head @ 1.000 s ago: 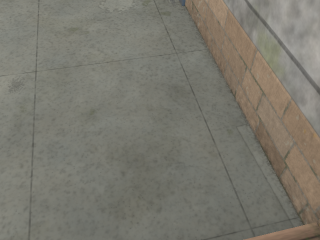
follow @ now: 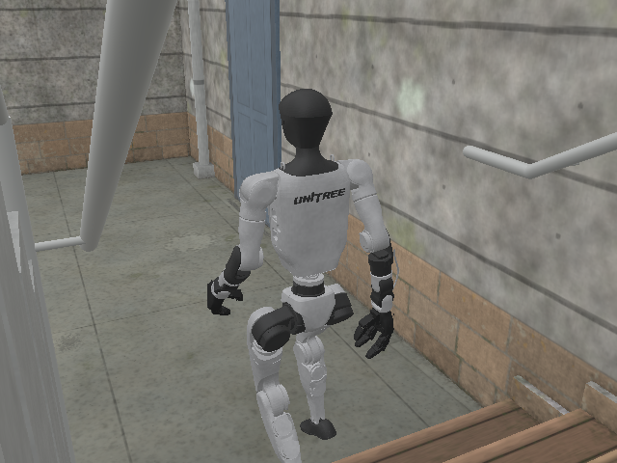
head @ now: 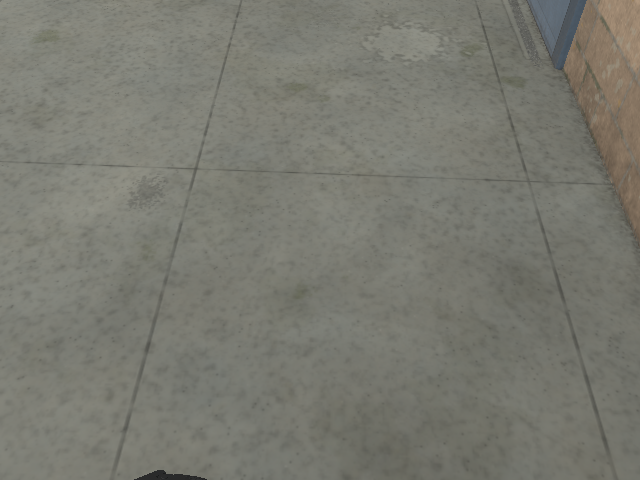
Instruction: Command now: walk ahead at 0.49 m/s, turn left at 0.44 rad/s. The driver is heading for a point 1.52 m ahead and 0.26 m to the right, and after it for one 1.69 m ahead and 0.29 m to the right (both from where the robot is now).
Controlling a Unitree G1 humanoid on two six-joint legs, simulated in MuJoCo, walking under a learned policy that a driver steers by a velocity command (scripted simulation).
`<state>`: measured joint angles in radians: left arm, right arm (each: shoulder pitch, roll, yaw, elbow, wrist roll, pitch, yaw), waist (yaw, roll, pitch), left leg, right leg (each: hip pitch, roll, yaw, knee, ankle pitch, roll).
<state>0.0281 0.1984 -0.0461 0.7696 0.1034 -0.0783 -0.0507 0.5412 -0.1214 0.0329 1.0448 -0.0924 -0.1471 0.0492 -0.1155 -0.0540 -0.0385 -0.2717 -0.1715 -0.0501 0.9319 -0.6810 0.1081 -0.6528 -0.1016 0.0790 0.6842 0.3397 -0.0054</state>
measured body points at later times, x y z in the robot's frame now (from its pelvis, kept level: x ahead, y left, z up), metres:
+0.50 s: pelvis +0.32 +0.00 -0.11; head +0.33 +0.01 +0.34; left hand +0.24 +0.26 -0.26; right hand +0.58 -0.19 -0.18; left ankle +0.45 +0.13 -0.83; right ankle +0.21 -0.14 -0.84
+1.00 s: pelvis +0.57 +0.03 -0.11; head +0.60 +0.03 +0.34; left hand +0.81 +0.22 -0.22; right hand +0.51 -0.23 -0.25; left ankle +0.45 +0.13 -0.84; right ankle +0.73 -0.13 -0.80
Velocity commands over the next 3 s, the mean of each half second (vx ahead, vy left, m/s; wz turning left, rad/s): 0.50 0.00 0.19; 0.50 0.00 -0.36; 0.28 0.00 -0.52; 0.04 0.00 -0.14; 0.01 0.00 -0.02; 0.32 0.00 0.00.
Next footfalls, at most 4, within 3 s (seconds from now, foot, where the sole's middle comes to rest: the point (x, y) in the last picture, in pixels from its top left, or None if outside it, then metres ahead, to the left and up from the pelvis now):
0.12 right None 0.25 -0.14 -0.88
0.52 left None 0.49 0.13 -0.88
1.10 right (337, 398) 0.77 -0.12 -0.88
1.54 left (285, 326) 0.99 0.00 -0.88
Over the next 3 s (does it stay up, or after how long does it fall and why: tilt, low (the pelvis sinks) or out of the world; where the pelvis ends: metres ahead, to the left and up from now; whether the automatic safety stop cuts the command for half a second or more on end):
stays up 0.99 -0.13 -0.10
